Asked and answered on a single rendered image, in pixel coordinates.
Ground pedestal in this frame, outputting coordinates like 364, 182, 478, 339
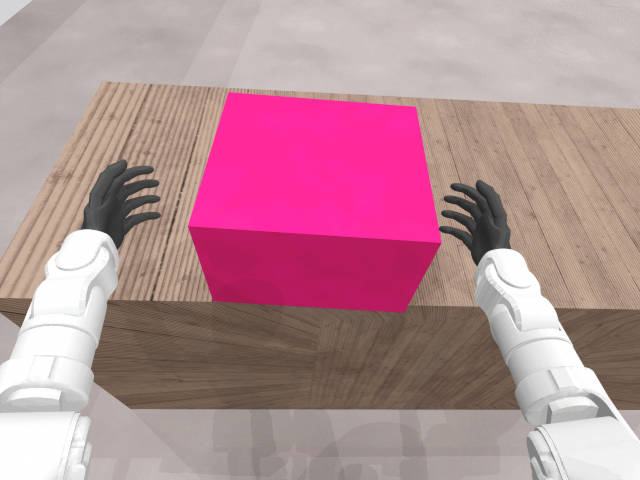
0, 81, 640, 410

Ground robot left upper arm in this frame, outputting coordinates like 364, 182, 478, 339
0, 411, 93, 480

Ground robot right hand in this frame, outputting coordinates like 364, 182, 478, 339
439, 180, 511, 266

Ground carton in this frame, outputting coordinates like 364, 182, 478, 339
188, 92, 442, 313

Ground left robot forearm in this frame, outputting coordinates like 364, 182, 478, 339
0, 229, 120, 413

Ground right robot forearm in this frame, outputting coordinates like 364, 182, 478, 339
474, 249, 640, 449

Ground robot left hand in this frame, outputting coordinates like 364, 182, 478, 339
81, 159, 161, 250

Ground robot right upper arm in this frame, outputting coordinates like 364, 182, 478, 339
526, 416, 640, 480

